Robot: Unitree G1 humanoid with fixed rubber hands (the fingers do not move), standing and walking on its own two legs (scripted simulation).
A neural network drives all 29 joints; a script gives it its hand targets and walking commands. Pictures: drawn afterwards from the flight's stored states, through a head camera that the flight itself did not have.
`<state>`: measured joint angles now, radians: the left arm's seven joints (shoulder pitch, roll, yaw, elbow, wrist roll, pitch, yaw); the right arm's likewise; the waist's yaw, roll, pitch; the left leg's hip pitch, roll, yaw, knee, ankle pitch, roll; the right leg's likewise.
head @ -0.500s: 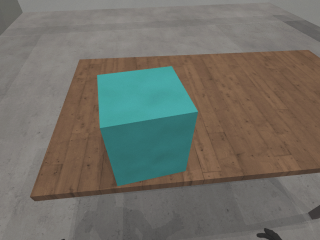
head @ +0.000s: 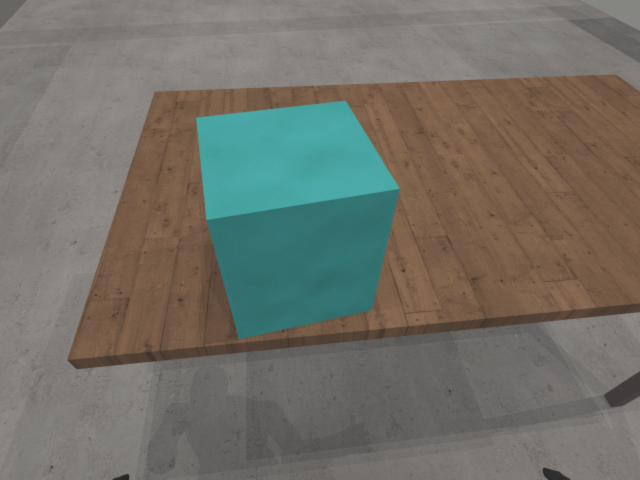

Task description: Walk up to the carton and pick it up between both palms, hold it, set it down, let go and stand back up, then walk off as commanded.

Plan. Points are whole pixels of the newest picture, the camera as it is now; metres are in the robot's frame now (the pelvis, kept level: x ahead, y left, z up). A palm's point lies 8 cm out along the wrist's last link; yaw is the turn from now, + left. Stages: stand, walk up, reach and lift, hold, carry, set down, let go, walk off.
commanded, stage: walk off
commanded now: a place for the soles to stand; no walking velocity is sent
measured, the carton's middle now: (291, 222) +0.46 +0.06 +0.07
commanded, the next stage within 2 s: none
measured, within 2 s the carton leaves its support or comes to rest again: neither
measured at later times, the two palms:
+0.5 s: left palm out of the picture -0.03 +0.33 -0.14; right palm out of the picture -0.07 -0.29 -0.09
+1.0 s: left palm out of the picture -0.20 +0.24 -0.08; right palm out of the picture -0.21 -0.38 -0.12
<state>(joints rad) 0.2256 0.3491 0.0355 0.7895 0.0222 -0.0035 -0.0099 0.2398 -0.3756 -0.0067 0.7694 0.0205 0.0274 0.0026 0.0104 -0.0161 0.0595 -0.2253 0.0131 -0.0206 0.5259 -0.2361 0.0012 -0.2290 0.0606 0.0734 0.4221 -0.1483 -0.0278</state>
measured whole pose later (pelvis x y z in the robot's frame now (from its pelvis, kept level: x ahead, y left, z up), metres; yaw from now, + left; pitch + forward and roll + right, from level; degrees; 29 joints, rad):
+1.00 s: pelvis -0.28 -0.07 -0.01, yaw +0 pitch -5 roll +4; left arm 0.20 0.38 0.04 0.79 0.02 0.07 0.01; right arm 0.25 -0.43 -0.01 0.77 0.02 0.10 -0.02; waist 0.01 0.00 0.17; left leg -0.48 -0.18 -0.18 1.25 -0.36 0.01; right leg -0.32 0.05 0.05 0.59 -0.28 -0.05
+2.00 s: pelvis -0.32 +0.01 -0.01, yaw +3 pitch -2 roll -3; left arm 0.32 0.39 0.04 0.80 0.02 -0.03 0.02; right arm 0.29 -0.41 -0.01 0.79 0.02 -0.02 0.03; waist 0.00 0.03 0.04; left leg -0.37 0.03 -0.03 0.64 -0.24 0.02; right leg -0.26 -0.01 0.02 0.82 -0.51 0.01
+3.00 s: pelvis -0.31 -0.02 -0.01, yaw +2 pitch -1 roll +0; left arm 0.20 0.39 0.04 0.81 0.01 -0.02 -0.01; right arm 0.22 -0.41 -0.01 0.79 0.02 -0.03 0.02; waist 0.00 0.00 0.05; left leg -0.33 0.01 0.00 0.57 -0.23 -0.01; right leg -0.25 0.00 0.02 0.61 -0.35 0.00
